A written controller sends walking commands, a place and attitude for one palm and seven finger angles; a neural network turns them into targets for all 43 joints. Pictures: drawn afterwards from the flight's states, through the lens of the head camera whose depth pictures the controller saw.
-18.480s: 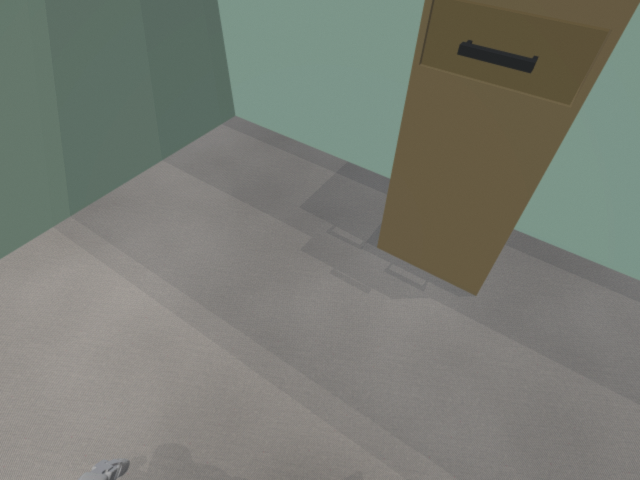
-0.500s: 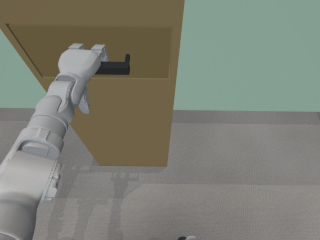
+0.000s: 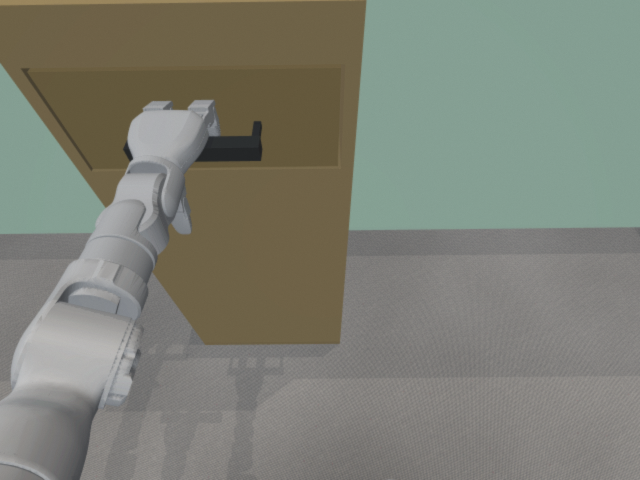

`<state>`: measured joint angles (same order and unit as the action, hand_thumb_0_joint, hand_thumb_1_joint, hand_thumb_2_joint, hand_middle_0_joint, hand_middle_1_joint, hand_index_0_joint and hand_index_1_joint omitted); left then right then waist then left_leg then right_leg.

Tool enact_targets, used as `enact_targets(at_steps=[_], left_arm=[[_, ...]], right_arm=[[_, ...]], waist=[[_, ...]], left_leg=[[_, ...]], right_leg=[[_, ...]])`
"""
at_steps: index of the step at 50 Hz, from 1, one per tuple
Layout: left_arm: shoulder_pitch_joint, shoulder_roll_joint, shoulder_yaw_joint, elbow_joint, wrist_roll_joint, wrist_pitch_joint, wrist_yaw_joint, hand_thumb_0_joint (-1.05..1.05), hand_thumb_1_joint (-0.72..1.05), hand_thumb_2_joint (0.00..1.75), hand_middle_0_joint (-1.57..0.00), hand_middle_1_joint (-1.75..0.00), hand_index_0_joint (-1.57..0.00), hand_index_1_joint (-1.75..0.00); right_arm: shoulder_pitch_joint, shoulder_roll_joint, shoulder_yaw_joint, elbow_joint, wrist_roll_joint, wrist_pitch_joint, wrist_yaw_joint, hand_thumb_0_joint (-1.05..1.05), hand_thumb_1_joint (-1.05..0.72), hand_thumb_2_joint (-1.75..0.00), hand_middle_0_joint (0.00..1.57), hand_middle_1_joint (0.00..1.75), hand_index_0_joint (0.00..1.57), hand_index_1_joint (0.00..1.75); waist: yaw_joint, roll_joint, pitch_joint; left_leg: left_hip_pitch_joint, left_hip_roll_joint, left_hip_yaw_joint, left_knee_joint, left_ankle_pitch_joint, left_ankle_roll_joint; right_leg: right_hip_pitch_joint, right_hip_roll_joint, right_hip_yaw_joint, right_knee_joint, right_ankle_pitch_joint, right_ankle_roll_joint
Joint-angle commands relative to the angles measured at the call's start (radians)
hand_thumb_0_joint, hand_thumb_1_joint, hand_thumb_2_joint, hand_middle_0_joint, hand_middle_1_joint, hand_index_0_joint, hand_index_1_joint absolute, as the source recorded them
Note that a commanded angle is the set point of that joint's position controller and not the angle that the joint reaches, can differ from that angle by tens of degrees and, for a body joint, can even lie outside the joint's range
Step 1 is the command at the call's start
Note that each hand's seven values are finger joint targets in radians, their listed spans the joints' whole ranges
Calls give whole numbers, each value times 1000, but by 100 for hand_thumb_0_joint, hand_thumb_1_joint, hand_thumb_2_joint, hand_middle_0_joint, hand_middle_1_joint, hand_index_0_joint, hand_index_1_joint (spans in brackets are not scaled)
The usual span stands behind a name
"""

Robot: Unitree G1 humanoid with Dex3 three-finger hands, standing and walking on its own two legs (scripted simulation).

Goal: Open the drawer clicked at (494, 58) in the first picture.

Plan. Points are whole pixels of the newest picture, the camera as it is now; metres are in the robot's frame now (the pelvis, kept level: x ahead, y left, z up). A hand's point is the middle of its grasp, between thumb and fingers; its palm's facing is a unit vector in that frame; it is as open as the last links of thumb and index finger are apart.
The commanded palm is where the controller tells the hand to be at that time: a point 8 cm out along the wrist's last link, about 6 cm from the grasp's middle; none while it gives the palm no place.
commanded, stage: lower the fingers behind the handle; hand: left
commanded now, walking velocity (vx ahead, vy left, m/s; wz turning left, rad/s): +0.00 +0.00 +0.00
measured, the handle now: (197, 138) +0.54 +0.16 +0.12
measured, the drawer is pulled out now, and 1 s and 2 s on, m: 0.00 0.00 0.09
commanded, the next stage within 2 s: close the thumb around the handle in 0.02 s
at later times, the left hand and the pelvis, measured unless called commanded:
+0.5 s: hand (190, 170) +0.49 +0.17 +0.10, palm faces +0.01 +0.01 -1.00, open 9.7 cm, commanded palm +0.47 +0.18 +0.15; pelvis +0.00 -0.01 +0.00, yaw +0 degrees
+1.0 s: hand (188, 175) +0.49 +0.17 +0.09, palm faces +0.01 -0.01 -1.00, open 5.5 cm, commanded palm +0.46 +0.18 +0.15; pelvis +0.01 -0.01 +0.00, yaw +0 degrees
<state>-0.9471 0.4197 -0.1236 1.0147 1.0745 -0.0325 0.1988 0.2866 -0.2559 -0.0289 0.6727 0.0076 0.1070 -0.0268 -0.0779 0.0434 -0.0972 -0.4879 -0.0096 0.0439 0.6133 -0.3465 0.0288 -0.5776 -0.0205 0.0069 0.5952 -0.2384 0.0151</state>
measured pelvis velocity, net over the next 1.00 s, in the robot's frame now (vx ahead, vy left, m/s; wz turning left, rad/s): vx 0.01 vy -0.01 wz -0.01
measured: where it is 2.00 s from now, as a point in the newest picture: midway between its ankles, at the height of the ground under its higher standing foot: outside the picture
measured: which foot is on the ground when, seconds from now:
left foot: down 0.00-1.00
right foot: down 0.00-1.00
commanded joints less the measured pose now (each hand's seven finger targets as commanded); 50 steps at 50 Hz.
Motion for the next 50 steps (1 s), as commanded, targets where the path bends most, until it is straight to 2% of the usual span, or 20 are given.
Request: enact_targets(at_steps=[1,3,5,6,8,10,11,12,15,16,19,26,28,31,33,37,41,43,46,50], left_arm=[[-462,253,83,-181,-1,17,29,0,-50,30,-30,-120,-30,-120],[-463,252,81,-209,-5,16,30,0,-50,30,-30,-120,-30,-120],[-450,214,49,-195,-9,21,28,0,-50,30,-30,-120,-30,-120],[-464,231,68,-214,-9,14,28,0,-50,30,-30,-120,-30,-120],[-469,220,57,-237,-16,9,28,0,-39,35,-31,-121,-31,-121],[-460,247,79,-257,-17,-4,26,0,-28,40,-32,-122,-32,-122],[-483,233,62,-275,-24,-11,25,0,-22,42,-32,-123,-32,-123],[-479,228,57,-248,-23,-11,26,0,-16,44,-32,-124,-32,-124],[-497,274,89,-266,-18,-19,39,0,0,52,-34,-125,-34,-125],[-485,317,132,-262,-16,-25,44,0,6,54,-34,-126,-34,-126],[-448,283,107,-225,-13,-15,48,0,23,61,-35,-128,-35,-128],[-425,315,137,-209,-11,-2,47,0,62,78,-38,-132,-38,-132],[-437,283,106,-221,-15,0,45,0,73,83,-39,-133,-39,-133],[-438,289,109,-207,-11,3,40,0,90,90,-40,-135,-40,-135],[-444,313,122,-196,-11,10,39,0,90,90,-40,-135,-40,-135],[-425,344,149,-220,-8,0,33,0,90,90,-40,-135,-40,-135],[-479,290,103,-283,-5,-27,40,0,90,90,-40,-135,-40,-135],[-436,304,124,-272,-3,-26,46,0,90,90,-40,-135,-40,-135],[-446,325,144,-270,-4,-23,51,0,90,90,-40,-135,-40,-135],[-372,299,136,-292,-9,-16,50,0,90,90,-40,-135,-40,-135]], right_arm=[[81,-148,-62,-82,-5,-22,-7,0,-90,-90,20,30,20,30],[82,-146,-64,-81,-8,-23,-6,0,-90,-90,20,30,20,30],[78,-145,-64,-82,-4,-22,-5,0,-90,-90,20,30,20,30],[79,-148,-67,-79,-3,-24,-6,0,-90,-90,20,30,20,30],[82,-148,-72,-76,-3,-26,-7,0,-90,-90,20,30,20,30],[82,-147,-73,-78,-4,-28,-11,0,-90,-90,20,30,20,30],[80,-150,-72,-77,-4,-28,-11,0,-90,-90,20,30,20,30],[84,-146,-71,-69,-2,-31,-11,0,-90,-90,20,30,20,30],[89,-149,-69,-62,-5,-35,-17,0,-90,-90,20,30,20,30],[89,-149,-71,-61,-7,-36,-18,0,-90,-90,20,30,20,30],[90,-142,-67,-57,-4,-37,-14,0,-90,-90,20,30,20,30],[79,-147,-66,-62,-2,-35,-17,0,-90,-90,20,30,20,30],[78,-144,-64,-64,1,-36,-14,0,-90,-90,20,30,20,30],[74,-147,-63,-64,0,-34,-16,0,-90,-90,20,30,20,30],[76,-149,-61,-63,0,-35,-18,0,-90,-90,20,30,20,30],[69,-146,-62,-75,0,-33,-22,0,-90,-90,20,30,20,30],[68,-141,-68,-77,-2,-40,-21,0,-90,-90,20,30,20,30],[71,-141,-70,-77,-3,-43,-19,0,-90,-90,20,30,20,30],[73,-144,-68,-74,-5,-43,-20,0,-90,-90,20,30,20,30],[62,-141,-69,-83,-3,-40,-14,0,-90,-90,20,30,20,30]], waist=[[-5,-36,-391],[-1,-5,-400],[-7,-16,-371],[-9,-42,-384],[-13,-23,-387],[-5,-17,-407],[-15,-14,-409],[-20,-26,-374],[-18,-20,-398],[-6,-37,-418],[-6,-28,-399],[-4,-82,-405],[-6,-48,-392],[-9,-56,-391],[-11,-74,-377],[7,-56,-420],[-12,-21,-421],[3,-4,-432],[-1,-34,-434],[23,-14,-438]], left_leg=[[136,-4,-21,-59,383,-3],[140,-5,-14,-56,387,-2],[128,-5,-12,-62,359,-3],[127,-4,-15,-60,366,0],[145,-5,-14,-60,361,2],[147,-8,-15,-60,368,3],[149,-10,-16,-58,369,4],[133,-9,-18,-62,338,5],[128,-13,-11,-62,339,8],[120,-14,-9,-60,355,8],[104,-15,-5,-63,349,5],[87,-18,6,-61,358,11],[94,-19,4,-66,344,10],[99,-19,7,-64,355,10],[80,-18,8,-67,330,12],[85,-21,13,-66,353,11],[125,-20,6,-54,377,11],[134,-20,4,-52,384,9],[122,-18,3,-50,398,9],[132,-16,4,-58,420,6]], right_leg=[[237,47,-27,-23,240,-50],[243,46,-25,-22,257,-50],[233,47,-26,-29,238,-49],[249,47,-24,-31,245,-48],[244,48,-22,-34,247,-48],[267,48,-19,-33,261,-49],[267,47,-16,-37,263,-48],[252,48,-18,-42,242,-46],[274,46,-11,-40,262,-45],[307,45,-8,-39,280,-45],[298,45,-13,-33,287,-44],[338,43,-6,-39,320,-37],[315,43,-8,-39,307,-37],[316,43,-8,-40,311,-38],[322,39,-5,-42,307,-33],[356,37,-3,-32,333,-34],[321,41,-3,-33,328,-39],[313,45,-8,-26,322,-42],[334,44,-8,-25,342,-41],[333,46,-18,-19,346,-44]])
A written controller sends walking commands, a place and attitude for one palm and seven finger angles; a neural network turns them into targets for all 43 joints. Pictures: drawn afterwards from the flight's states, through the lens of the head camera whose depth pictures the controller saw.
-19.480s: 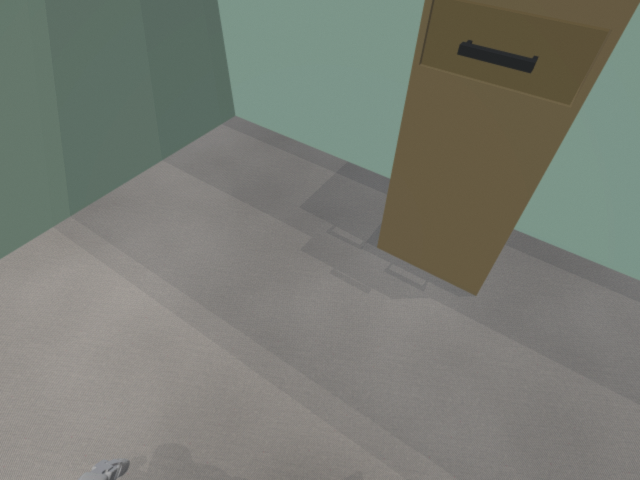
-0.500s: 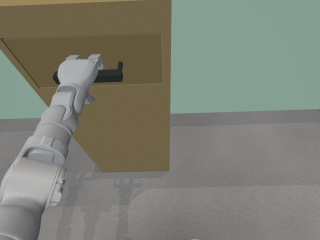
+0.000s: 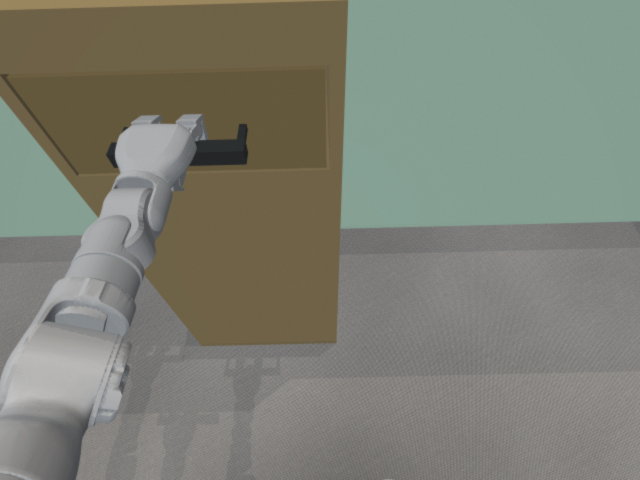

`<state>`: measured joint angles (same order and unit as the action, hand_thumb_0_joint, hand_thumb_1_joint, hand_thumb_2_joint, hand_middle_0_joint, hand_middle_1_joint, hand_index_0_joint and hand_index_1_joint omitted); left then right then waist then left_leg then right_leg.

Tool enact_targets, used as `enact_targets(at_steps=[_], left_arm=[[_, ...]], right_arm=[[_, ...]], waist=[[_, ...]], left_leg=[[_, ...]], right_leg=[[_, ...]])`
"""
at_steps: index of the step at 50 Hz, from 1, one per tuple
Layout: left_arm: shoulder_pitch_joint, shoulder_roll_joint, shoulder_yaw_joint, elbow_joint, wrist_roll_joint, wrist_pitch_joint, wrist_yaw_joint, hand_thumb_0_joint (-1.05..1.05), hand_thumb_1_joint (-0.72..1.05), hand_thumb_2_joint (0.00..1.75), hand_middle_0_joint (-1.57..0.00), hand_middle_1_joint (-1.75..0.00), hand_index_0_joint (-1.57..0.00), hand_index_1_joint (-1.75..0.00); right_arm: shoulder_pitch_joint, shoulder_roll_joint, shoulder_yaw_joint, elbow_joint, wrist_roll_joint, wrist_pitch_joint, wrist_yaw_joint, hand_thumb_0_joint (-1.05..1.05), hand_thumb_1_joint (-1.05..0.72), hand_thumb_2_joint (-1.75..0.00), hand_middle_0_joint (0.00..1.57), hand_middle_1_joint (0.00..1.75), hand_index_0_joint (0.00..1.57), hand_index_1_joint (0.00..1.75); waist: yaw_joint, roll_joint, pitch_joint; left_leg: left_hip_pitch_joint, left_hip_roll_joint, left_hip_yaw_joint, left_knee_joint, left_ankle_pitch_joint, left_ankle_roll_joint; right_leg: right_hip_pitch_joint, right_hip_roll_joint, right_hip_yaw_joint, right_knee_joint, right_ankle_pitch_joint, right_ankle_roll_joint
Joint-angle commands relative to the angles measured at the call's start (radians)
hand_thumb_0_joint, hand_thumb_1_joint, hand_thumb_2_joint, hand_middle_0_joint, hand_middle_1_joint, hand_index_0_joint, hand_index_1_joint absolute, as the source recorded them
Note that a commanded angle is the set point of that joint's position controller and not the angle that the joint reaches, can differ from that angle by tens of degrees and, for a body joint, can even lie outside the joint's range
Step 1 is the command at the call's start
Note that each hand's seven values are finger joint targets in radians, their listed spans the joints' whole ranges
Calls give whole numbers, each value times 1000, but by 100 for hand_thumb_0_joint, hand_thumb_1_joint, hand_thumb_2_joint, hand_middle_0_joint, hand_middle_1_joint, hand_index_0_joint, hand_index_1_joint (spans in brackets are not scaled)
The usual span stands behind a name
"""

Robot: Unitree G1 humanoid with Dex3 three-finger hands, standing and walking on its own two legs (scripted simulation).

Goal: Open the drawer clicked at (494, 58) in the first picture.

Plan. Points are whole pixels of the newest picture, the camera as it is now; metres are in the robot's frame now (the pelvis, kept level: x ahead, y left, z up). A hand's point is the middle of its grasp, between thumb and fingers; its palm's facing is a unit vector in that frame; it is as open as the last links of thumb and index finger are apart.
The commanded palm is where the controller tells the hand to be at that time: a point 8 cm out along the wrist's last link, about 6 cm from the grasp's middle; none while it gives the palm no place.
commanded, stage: pull the drawer open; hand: left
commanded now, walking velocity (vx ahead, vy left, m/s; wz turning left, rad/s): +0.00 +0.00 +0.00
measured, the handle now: (182, 142) +0.53 +0.17 +0.12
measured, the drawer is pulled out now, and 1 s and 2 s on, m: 0.00 0.09 0.21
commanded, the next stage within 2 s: none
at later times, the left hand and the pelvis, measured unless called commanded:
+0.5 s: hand (168, 199) +0.45 +0.19 +0.09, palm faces +0.03 -0.03 -1.00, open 5.4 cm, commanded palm +0.41 +0.20 +0.15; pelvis +0.02 +0.01 +0.01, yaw -1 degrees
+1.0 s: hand (158, 237) +0.39 +0.19 +0.09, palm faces +0.03 -0.05 -1.00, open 5.4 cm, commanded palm +0.35 +0.20 +0.15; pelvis +0.02 +0.00 +0.01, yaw +0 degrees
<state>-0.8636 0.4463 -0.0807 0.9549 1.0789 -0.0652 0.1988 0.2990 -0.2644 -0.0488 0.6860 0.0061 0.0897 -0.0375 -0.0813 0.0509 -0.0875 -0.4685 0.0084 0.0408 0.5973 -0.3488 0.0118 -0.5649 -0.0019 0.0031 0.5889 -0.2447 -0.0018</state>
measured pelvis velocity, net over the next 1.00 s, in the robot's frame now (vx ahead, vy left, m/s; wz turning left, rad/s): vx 0.02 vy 0.00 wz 0.01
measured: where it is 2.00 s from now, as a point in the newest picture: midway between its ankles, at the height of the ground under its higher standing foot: outside the picture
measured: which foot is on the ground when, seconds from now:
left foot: down 0.00-1.00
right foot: down 0.00-1.00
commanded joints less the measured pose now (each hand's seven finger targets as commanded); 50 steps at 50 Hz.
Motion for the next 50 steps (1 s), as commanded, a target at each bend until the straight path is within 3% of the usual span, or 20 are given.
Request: enact_targets(at_steps=[1,4,8,10,13,14,16,20,22,26,30,31,32,36,40,41,44,46,47,50], left_arm=[[-446,255,86,-244,-17,16,48,0,90,90,-40,-135,-40,-135],[-360,256,102,-284,-26,26,47,0,90,90,-40,-135,-40,-135],[-252,250,112,-344,-44,43,32,0,90,90,-40,-135,-40,-135],[-223,254,113,-400,-46,54,25,0,90,90,-40,-135,-40,-135],[-167,226,98,-472,-53,74,17,0,90,90,-40,-135,-40,-135],[-145,246,116,-477,-51,81,16,0,90,90,-40,-135,-40,-135],[-143,209,83,-510,-57,95,7,0,90,90,-40,-135,-40,-135],[-87,194,71,-582,-59,118,-5,0,90,90,-40,-135,-40,-135],[-74,164,42,-593,-61,128,-14,0,90,90,-40,-135,-40,-135],[-17,171,52,-674,-71,135,-28,0,90,90,-40,-135,-40,-135],[32,130,20,-714,-82,140,-43,0,90,90,-40,-135,-40,-135],[40,157,43,-722,-80,139,-46,0,90,90,-40,-135,-40,-135],[42,144,28,-754,-84,137,-47,0,90,90,-40,-135,-40,-135],[108,166,54,-789,-84,135,-56,0,90,90,-40,-135,-40,-135],[168,141,40,-834,-91,133,-62,0,90,90,-40,-135,-40,-135],[191,187,80,-838,-91,130,-61,0,90,90,-40,-135,-40,-135],[217,139,42,-860,-94,130,-67,0,90,90,-40,-135,-40,-135],[238,177,73,-860,-93,128,-66,0,90,90,-40,-135,-40,-135],[223,148,43,-867,-90,128,-67,0,90,90,-40,-135,-40,-135],[272,136,43,-909,-92,128,-64,0,90,90,-40,-135,-40,-135]], right_arm=[[45,-132,-51,-102,-1,-23,0,0,-90,-90,20,30,20,30],[39,-133,-54,-111,-2,-20,8,0,-90,-90,20,30,20,30],[14,-135,-54,-128,6,-13,15,0,-90,-90,20,30,20,30],[0,-137,-52,-136,10,-10,19,0,-90,-90,20,30,20,30],[-13,-134,-56,-141,11,-8,27,0,-90,-90,20,30,20,30],[-17,-135,-54,-141,13,-6,28,0,-90,-90,20,30,20,30],[-33,-135,-51,-144,16,-4,30,0,-90,-90,20,30,20,30],[-60,-126,-47,-152,19,0,34,0,-90,-90,20,30,20,30],[-74,-123,-45,-150,20,3,35,0,-90,-90,20,30,20,30],[-109,-122,-41,-165,20,5,35,0,-90,-90,20,30,20,30],[-140,-112,-31,-173,21,6,32,0,-90,-90,20,30,20,30],[-146,-116,-30,-170,22,7,30,0,-90,-90,20,30,20,30],[-157,-110,-29,-176,21,5,30,0,-90,-90,20,30,20,30],[-181,-108,-21,-181,19,7,25,0,-90,-90,20,30,20,30],[-206,-95,-17,-186,18,2,23,0,-90,-90,20,30,20,30],[-209,-102,-16,-184,17,2,21,0,-90,-90,20,30,20,30],[-229,-92,-10,-188,20,0,19,0,-90,-90,20,30,20,30],[-234,-99,-9,-185,19,-1,17,0,-90,-90,20,30,20,30],[-240,-92,-4,-187,19,-2,17,0,-90,-90,20,30,20,30],[-246,-87,-7,-191,16,-9,16,0,-90,-90,20,30,20,30]], waist=[[30,-16,-457],[55,-20,-468],[71,-57,-449],[78,-42,-445],[83,-28,-451],[89,-44,-441],[80,-48,-422],[97,-22,-424],[93,-9,-401],[107,-25,-423],[109,-50,-371],[112,-61,-373],[117,-37,-371],[128,-64,-370],[136,-53,-357],[141,-76,-360],[137,-61,-320],[141,-70,-307],[137,-52,-302],[149,-42,-326]], left_leg=[[125,-33,6,-40,447,22],[142,-27,5,-42,496,23],[144,-23,6,-52,535,25],[159,-18,3,-58,570,22],[205,-13,2,-51,651,21],[197,-12,0,-54,661,20],[210,-9,-4,-60,668,17],[243,-10,-7,-63,699,12],[255,-7,-10,-64,707,8],[274,-11,-9,-64,725,8],[264,-15,-6,-76,689,11],[266,-15,-5,-79,681,10],[269,-16,-4,-83,678,10],[265,-22,-2,-89,659,9],[271,-26,2,-94,645,11],[260,-26,6,-98,625,10],[252,-30,6,-106,600,10],[248,-29,8,-112,567,8],[242,-32,6,-117,554,8],[263,-32,8,-110,593,9]], right_leg=[[325,28,-13,-13,357,-29],[344,30,-16,-10,386,-29],[378,31,-18,-16,423,-28],[378,31,-19,-17,431,-28],[379,32,-20,-21,463,-27],[388,33,-20,-20,471,-28],[380,32,-25,-28,460,-28],[386,32,-24,-27,466,-31],[370,31,-28,-31,452,-31],[410,30,-23,-34,478,-32],[412,26,-25,-43,482,-29],[423,26,-23,-48,475,-31],[427,22,-21,-47,481,-31],[458,21,-17,-51,489,-32],[465,19,-14,-55,500,-30],[490,16,-10,-60,505,-29],[470,16,-15,-62,488,-29],[472,17,-13,-70,458,-31],[468,15,-14,-68,450,-31],[481,15,-12,-63,481,-30]])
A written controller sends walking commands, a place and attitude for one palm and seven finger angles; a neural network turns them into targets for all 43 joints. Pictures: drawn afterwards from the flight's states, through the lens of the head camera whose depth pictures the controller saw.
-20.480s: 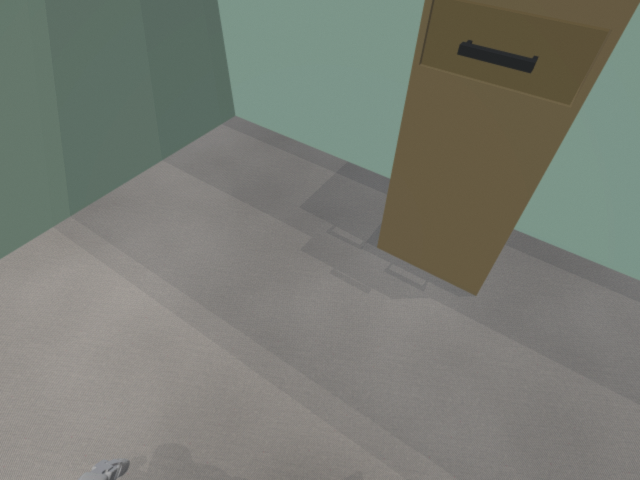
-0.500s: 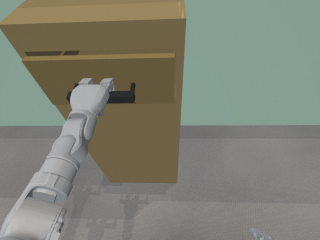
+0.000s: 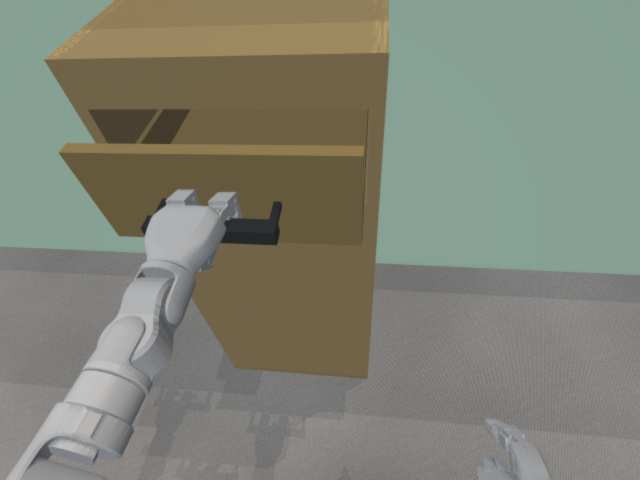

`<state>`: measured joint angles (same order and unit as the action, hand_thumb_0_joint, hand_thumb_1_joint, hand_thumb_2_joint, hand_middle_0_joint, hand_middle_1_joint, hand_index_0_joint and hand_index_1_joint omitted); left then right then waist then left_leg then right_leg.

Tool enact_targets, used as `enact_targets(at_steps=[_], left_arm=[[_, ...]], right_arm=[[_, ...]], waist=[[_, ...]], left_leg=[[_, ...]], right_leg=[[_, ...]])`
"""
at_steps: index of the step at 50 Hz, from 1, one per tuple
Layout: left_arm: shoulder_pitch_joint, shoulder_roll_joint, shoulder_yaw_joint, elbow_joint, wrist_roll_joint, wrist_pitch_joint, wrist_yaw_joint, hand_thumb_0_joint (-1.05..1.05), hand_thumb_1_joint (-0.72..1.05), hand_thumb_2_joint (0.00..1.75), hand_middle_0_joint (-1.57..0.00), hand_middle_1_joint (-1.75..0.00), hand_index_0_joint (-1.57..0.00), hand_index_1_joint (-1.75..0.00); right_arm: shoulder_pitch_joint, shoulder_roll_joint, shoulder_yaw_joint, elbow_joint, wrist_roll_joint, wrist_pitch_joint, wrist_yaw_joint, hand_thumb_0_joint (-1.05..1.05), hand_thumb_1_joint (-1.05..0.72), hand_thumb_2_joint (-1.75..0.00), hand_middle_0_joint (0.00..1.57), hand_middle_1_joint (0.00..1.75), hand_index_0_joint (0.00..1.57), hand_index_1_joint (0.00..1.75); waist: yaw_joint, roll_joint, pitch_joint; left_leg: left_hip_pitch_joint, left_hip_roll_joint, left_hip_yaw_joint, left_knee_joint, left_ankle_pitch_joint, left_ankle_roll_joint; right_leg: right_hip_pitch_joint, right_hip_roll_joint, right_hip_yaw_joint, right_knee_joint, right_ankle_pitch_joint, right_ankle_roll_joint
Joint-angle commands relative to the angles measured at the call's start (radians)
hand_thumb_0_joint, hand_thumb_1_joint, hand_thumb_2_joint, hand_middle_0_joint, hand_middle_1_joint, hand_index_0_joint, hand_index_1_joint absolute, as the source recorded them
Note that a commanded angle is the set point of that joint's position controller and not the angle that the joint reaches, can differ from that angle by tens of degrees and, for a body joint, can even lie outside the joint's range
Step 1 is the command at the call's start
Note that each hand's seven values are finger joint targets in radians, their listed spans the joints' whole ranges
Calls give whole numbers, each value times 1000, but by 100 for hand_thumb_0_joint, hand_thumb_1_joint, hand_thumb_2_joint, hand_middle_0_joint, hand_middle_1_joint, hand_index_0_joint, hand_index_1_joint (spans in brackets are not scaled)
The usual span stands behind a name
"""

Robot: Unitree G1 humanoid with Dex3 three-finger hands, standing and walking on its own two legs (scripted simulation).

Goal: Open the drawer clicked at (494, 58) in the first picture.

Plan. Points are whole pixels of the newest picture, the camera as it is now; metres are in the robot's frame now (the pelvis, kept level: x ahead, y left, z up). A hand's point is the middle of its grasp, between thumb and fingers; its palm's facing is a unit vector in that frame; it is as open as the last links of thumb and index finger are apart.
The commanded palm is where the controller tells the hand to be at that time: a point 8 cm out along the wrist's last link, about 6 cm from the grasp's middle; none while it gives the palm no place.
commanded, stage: pull the drawer open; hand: left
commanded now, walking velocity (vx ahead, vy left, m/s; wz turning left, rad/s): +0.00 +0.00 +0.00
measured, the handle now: (215, 218) +0.41 +0.18 +0.11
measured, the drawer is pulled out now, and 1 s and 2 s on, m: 0.09 0.21 0.29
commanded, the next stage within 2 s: none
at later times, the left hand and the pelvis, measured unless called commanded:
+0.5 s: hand (190, 295) +0.31 +0.19 +0.08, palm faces +0.06 -0.08 -1.00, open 5.4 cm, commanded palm +0.27 +0.20 +0.14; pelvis -0.01 +0.00 +0.00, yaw +0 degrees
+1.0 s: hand (173, 340) +0.25 +0.19 +0.08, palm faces +0.06 -0.10 -0.99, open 5.5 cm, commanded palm +0.21 +0.20 +0.14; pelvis -0.01 +0.00 +0.00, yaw +0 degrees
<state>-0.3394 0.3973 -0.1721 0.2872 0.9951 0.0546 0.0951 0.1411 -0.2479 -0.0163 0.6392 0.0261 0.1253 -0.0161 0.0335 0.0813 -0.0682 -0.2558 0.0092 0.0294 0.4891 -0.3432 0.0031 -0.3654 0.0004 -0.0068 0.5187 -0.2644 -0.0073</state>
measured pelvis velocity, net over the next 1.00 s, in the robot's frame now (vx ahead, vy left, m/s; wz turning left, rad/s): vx -0.01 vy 0.00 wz -0.01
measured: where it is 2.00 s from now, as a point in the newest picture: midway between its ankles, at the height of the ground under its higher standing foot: outside the picture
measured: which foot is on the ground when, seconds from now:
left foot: down 0.00-1.00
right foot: down 0.00-1.00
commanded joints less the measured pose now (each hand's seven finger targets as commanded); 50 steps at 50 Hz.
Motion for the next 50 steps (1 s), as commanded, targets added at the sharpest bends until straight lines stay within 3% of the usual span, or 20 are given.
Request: enact_targets(at_steps=[1,4,14,16,17,18,19,21,23,26,29,31,33,36,39,41,44,46,47,50], left_arm=[[-248,217,159,-249,-9,6,40,0,90,90,-40,-135,-40,-135],[-216,163,120,-300,-13,3,42,0,90,90,-40,-135,-40,-135],[-87,134,106,-416,-11,9,50,0,90,90,-40,-135,-40,-135],[-64,198,159,-431,-14,7,53,0,90,90,-40,-135,-40,-135],[-47,153,122,-425,-9,12,51,0,90,90,-40,-135,-40,-135],[-32,171,147,-406,-11,14,51,0,90,90,-40,-135,-40,-135],[-43,154,126,-423,-11,13,50,0,90,90,-40,-135,-40,-135],[-36,195,156,-462,-3,11,54,0,90,90,-40,-135,-40,-135],[-11,149,121,-465,-1,18,52,0,90,90,-40,-135,-40,-135],[13,198,166,-482,-3,23,52,0,90,90,-40,-135,-40,-135],[74,138,123,-515,-10,22,47,0,90,90,-40,-135,-40,-135],[101,213,191,-544,-15,17,48,0,90,90,-40,-135,-40,-135],[159,146,146,-561,-19,18,42,0,90,90,-40,-135,-40,-135],[210,228,228,-600,-23,11,48,0,90,90,-40,-135,-40,-135],[277,162,184,-647,-21,6,54,0,90,90,-40,-135,-40,-135],[294,194,212,-677,-23,6,61,0,90,90,-40,-135,-40,-135],[290,158,179,-669,-13,11,71,0,90,90,-40,-135,-40,-135],[320,199,222,-684,-13,11,81,0,90,90,-40,-135,-40,-135],[322,170,195,-677,-4,13,82,0,90,90,-40,-135,-40,-135],[359,170,200,-696,-13,9,86,0,90,90,-40,-135,-40,-135]], right_arm=[[-90,-110,-41,-141,-2,-44,-5,0,-90,-90,20,30,20,30],[-99,-102,-41,-149,-4,-51,0,0,-90,-90,20,30,20,30],[-134,-95,-36,-161,-9,-64,12,0,-90,-90,20,30,20,30],[-140,-103,-35,-157,-8,-64,11,0,-90,-90,20,30,20,30],[-150,-90,-30,-164,-10,-66,12,0,-90,-90,20,30,20,30],[-149,-90,-28,-157,-7,-63,10,0,-90,-90,20,30,20,30],[-156,-91,-26,-159,-8,-64,8,0,-90,-90,20,30,20,30],[-162,-96,-26,-161,-10,-65,9,0,-90,-90,20,30,20,30],[-165,-82,-23,-160,-11,-64,12,0,-90,-90,20,30,20,30],[-170,-91,-21,-159,-12,-61,10,0,-90,-90,20,30,20,30],[-180,-76,-17,-170,-14,-63,17,0,-90,-90,20,30,20,30],[-178,-88,-18,-167,-15,-62,17,0,-90,-90,20,30,20,30],[-182,-72,-14,-178,-16,-64,24,0,-90,-90,20,30,20,30],[-188,-86,-13,-178,-19,-63,24,0,-90,-90,20,30,20,30],[-192,-72,-11,-185,-20,-64,35,0,-90,-90,20,30,20,30],[-198,-79,-13,-185,-20,-64,37,0,-90,-90,20,30,20,30],[-201,-72,-8,-181,-24,-63,38,0,-90,-90,20,30,20,30],[-204,-77,-10,-183,-23,-64,36,0,-90,-90,20,30,20,30],[-200,-69,-4,-182,-28,-67,38,0,-90,-90,20,30,20,30],[-207,-70,-8,-182,-25,-65,35,0,-90,-90,20,30,20,30]], waist=[[32,-80,-350],[36,-73,-348],[47,-88,-303],[52,-91,-295],[54,-87,-284],[52,-106,-257],[51,-96,-249],[57,-65,-262],[55,-51,-256],[62,-62,-258],[65,-65,-242],[72,-76,-260],[72,-80,-246],[86,-78,-247],[85,-54,-231],[85,-40,-222],[76,-47,-184],[84,-41,-197],[82,-59,-208],[83,-55,-195]], left_leg=[[53,-32,20,-2,580,15],[60,-30,14,-7,593,14],[68,-29,11,-17,564,12],[62,-31,14,-22,522,8],[51,-34,14,-25,511,12],[38,-33,12,-32,490,10],[38,-35,13,-36,478,11],[55,-33,13,-34,484,7],[64,-32,12,-34,507,7],[62,-31,11,-38,491,5],[63,-32,11,-40,502,8],[66,-30,10,-39,505,5],[67,-29,11,-41,526,8],[58,-30,12,-41,519,6],[64,-27,12,-39,551,5],[69,-24,11,-37,543,1],[50,-28,10,-42,475,4],[53,-27,8,-43,456,3],[50,-28,8,-41,458,6],[47,-32,10,-44,445,5]], right_leg=[[286,13,1,4,494,-26],[279,14,-4,8,486,-26],[268,14,-9,0,447,-25],[281,14,-1,-8,425,-28],[279,11,-5,-5,420,-26],[272,16,-8,-8,400,-28],[268,14,-9,-12,394,-27],[273,15,-1,-14,387,-31],[266,15,-11,-11,388,-32],[279,17,-3,-16,383,-32],[276,15,-11,-15,387,-29],[301,17,-1,-16,402,-31],[299,15,-8,-15,415,-28],[320,15,2,-15,431,-29],[303,14,-5,-12,434,-28],[296,18,-1,-15,424,-31],[264,18,-6,-22,371,-29],[274,22,3,-22,356,-34],[277,15,-2,-17,360,-31],[274,16,1,-22,359,-29]])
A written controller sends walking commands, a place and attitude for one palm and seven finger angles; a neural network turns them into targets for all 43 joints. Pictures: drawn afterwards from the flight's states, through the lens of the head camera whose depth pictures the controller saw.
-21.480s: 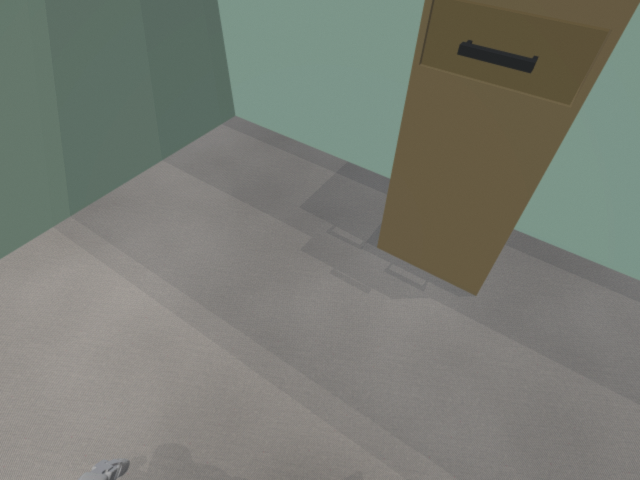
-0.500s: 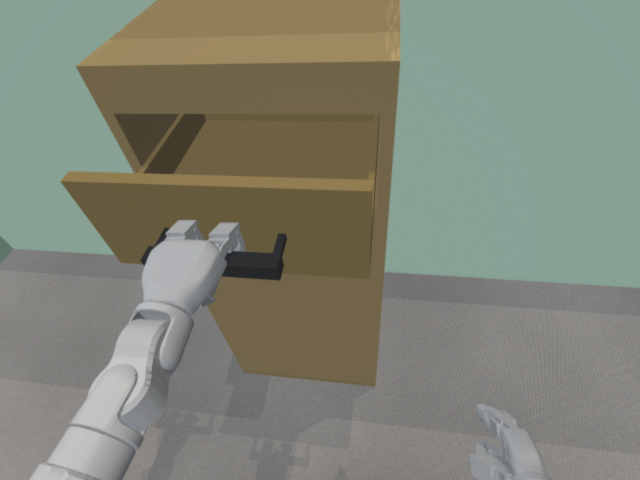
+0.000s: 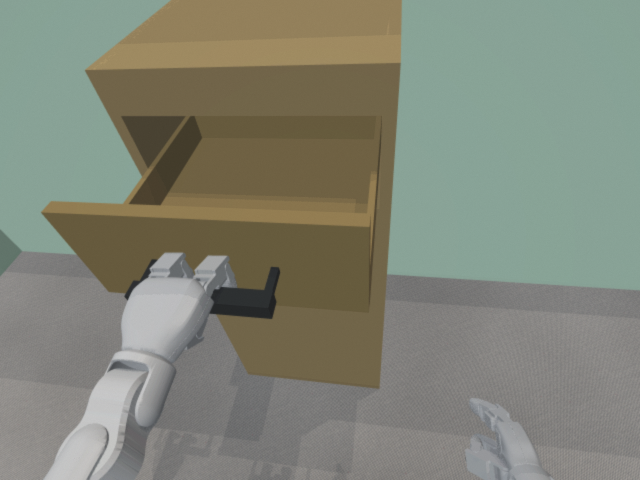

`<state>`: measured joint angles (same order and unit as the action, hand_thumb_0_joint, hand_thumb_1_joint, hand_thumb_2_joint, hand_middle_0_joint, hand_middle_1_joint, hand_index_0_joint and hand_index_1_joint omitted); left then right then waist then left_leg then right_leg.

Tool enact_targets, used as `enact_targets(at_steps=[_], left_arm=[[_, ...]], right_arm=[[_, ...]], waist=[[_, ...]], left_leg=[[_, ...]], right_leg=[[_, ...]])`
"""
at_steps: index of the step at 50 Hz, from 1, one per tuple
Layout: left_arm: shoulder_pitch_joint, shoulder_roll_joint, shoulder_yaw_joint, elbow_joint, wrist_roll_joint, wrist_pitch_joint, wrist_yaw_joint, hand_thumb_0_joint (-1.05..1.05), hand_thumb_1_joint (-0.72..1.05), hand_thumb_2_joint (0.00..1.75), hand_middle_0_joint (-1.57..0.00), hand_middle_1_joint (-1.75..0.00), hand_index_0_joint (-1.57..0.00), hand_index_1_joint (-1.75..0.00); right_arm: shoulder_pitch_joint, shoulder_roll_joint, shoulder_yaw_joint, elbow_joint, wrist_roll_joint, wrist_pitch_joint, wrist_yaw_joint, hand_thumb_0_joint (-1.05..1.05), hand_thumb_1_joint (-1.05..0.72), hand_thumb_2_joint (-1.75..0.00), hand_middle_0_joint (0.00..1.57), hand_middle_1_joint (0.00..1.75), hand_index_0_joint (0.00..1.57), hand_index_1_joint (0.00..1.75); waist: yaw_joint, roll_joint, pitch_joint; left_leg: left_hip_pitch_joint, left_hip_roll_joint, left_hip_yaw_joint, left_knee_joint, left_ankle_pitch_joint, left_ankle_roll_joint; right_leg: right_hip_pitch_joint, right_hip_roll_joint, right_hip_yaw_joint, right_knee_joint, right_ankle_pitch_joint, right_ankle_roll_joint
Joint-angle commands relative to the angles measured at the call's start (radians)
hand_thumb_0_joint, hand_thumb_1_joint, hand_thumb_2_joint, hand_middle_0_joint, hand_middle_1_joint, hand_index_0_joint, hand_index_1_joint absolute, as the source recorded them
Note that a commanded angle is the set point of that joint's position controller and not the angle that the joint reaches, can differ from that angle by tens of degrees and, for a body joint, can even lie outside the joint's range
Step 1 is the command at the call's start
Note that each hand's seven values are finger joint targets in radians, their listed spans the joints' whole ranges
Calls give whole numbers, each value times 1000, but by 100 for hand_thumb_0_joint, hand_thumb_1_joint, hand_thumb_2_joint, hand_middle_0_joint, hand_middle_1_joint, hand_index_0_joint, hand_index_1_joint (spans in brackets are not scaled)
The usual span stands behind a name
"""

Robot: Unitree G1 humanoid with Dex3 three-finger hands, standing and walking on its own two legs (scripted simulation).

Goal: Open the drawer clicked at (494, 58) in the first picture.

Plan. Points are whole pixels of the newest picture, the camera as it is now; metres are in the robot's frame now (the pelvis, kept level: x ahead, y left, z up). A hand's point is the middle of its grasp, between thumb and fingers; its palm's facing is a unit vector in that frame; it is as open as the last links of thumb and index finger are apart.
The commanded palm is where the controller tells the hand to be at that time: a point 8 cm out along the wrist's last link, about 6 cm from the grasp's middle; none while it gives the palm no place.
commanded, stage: pull the drawer open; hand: left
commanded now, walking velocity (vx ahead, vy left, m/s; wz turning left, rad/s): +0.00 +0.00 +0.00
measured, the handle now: (206, 284) +0.31 +0.18 +0.11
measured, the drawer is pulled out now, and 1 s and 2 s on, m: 0.21 0.29 0.29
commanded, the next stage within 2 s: open the thumb to release the handle in 1.26 s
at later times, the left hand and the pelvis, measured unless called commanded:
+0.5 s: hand (176, 368) +0.21 +0.19 +0.08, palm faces +0.07 -0.11 -0.99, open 5.5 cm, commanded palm +0.17 +0.20 +0.14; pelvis +0.00 -0.01 +0.00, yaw -1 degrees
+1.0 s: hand (164, 395) +0.18 +0.19 +0.08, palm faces +0.07 -0.12 -0.99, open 5.6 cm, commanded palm +0.13 +0.20 +0.14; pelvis -0.01 -0.01 +0.00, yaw -1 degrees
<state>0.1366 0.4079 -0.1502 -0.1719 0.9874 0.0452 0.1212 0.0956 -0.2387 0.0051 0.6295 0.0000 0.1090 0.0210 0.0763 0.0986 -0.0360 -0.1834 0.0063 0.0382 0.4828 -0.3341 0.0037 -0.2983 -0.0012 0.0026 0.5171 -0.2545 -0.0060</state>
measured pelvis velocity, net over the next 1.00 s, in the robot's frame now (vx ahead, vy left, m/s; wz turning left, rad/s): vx -0.01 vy -0.01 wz -0.01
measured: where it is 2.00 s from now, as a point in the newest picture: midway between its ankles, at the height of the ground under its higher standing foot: outside the picture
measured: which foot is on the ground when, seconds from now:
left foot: down 0.00-1.00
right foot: down 0.00-1.00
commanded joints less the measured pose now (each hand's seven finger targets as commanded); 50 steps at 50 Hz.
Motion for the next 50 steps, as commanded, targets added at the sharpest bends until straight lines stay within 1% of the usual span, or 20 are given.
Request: enact_targets(at_steps=[1,4,6,7,11,14,21,24,27,31,34,36,37,40,41,42,44,46,47,50], left_arm=[[-116,172,191,-250,-8,18,60,0,90,90,-40,-135,-40,-135],[-83,148,169,-260,-12,17,59,0,90,90,-40,-135,-40,-135],[-62,192,212,-278,-16,17,62,0,90,90,-40,-135,-40,-135],[-37,144,171,-288,-11,17,60,0,90,90,-40,-135,-40,-135],[46,199,239,-319,-27,12,67,0,90,90,-40,-135,-40,-135],[100,158,210,-354,-29,7,74,0,90,90,-40,-135,-40,-135],[187,213,281,-399,-33,14,107,0,90,90,-40,-135,-40,-135],[203,170,239,-399,-21,12,112,0,90,90,-40,-135,-40,-135],[227,179,251,-432,-15,17,123,0,90,90,-40,-135,-40,-135],[270,198,266,-454,-37,24,125,0,90,90,-40,-135,-40,-135],[317,155,225,-463,-31,19,122,0,90,90,-40,-135,-40,-135],[311,213,276,-484,-41,28,128,0,90,90,-40,-135,-40,-135],[306,155,221,-493,-26,32,124,0,90,90,-40,-135,-40,-135],[345,177,249,-470,-32,23,126,0,90,90,-40,-135,-40,-135],[341,223,290,-478,-40,29,131,0,90,90,-40,-135,-40,-135],[354,166,243,-494,-26,31,128,0,90,90,-40,-135,-40,-135],[359,167,238,-483,-32,22,127,0,90,90,-40,-135,-40,-135],[365,204,272,-501,-39,32,134,0,90,90,-40,-135,-40,-135],[373,161,235,-509,-23,33,132,0,90,90,-40,-135,-40,-135],[385,176,245,-498,-29,27,134,0,90,90,-40,-135,-40,-135]], right_arm=[[-164,-82,-30,-172,1,-50,-2,0,-90,-90,20,30,20,30],[-165,-78,-28,-175,-3,-52,-2,0,-90,-90,20,30,20,30],[-171,-85,-27,-178,1,-52,-2,0,-90,-90,20,30,20,30],[-172,-72,-21,-189,-5,-58,2,0,-90,-90,20,30,20,30],[-177,-88,-22,-193,1,-55,-3,0,-90,-90,20,30,20,30],[-170,-82,-22,-197,-2,-58,4,0,-90,-90,20,30,20,30],[-178,-96,-20,-205,2,-60,0,0,-90,-90,20,30,20,30],[-178,-87,-18,-207,-3,-58,1,0,-90,-90,20,30,20,30],[-176,-86,-16,-217,-4,-63,1,0,-90,-90,20,30,20,30],[-189,-100,-19,-222,7,-61,-1,0,-90,-90,20,30,20,30],[-181,-94,-16,-230,2,-60,4,0,-90,-90,20,30,20,30],[-193,-107,-16,-235,11,-58,-2,0,-90,-90,20,30,20,30],[-185,-89,-5,-243,-1,-59,3,0,-90,-90,20,30,20,30],[-174,-97,-10,-239,3,-60,0,0,-90,-90,20,30,20,30],[-189,-107,-9,-237,10,-60,-5,0,-90,-90,20,30,20,30],[-180,-91,-3,-247,1,-61,1,0,-90,-90,20,30,20,30],[-178,-95,-9,-239,1,-59,-1,0,-90,-90,20,30,20,30],[-191,-107,-7,-243,10,-57,-2,0,-90,-90,20,30,20,30],[-176,-91,-1,-251,0,-60,3,0,-90,-90,20,30,20,30],[-171,-101,-8,-246,4,-58,1,0,-90,-90,20,30,20,30]], waist=[[39,-74,-237],[43,-84,-224],[45,-73,-224],[49,-83,-226],[54,-76,-221],[51,-87,-202],[51,-61,-192],[50,-57,-160],[58,-54,-207],[51,-65,-189],[57,-84,-175],[50,-65,-179],[55,-68,-177],[55,-86,-156],[50,-67,-152],[60,-58,-161],[56,-73,-134],[53,-32,-142],[61,-55,-150],[56,-62,-145]], left_leg=[[-16,-26,-2,-37,434,3],[-23,-29,2,-39,422,7],[-25,-27,0,-38,412,4],[-28,-27,1,-39,407,8],[-34,-26,3,-37,411,6],[-41,-25,6,-32,420,6],[-46,-19,3,-18,385,-1],[-58,-22,5,-19,364,3],[-49,-18,3,-9,365,2],[-50,-13,0,1,360,-3],[-61,-13,3,-2,376,1],[-59,-6,4,8,338,-2],[-63,-13,3,7,336,5],[-66,-11,5,5,320,6],[-69,-5,1,9,299,-1],[-66,-11,4,9,314,3],[-72,-10,3,4,306,3],[-67,-3,1,7,289,-3],[-70,-6,0,10,303,1],[-68,-5,-1,8,307,2]], right_leg=[[211,21,-3,-21,344,-32],[209,16,-9,-23,343,-27],[219,19,2,-25,338,-31],[218,12,-10,-20,329,-27],[237,15,10,-26,367,-26],[218,14,-1,-21,368,-22],[204,16,23,-23,361,-23],[174,15,12,-23,315,-22],[187,10,13,-13,305,-22],[178,16,25,-14,325,-21],[169,14,9,-9,320,-16],[166,16,28,-15,303,-17],[162,7,13,-12,285,-16],[156,10,17,-21,277,-13],[152,15,32,-21,265,-16],[156,7,23,-18,260,-17],[141,12,21,-23,252,-15],[144,15,32,-24,240,-18],[141,10,18,-15,228,-18],[139,13,26,-21,246,-15]])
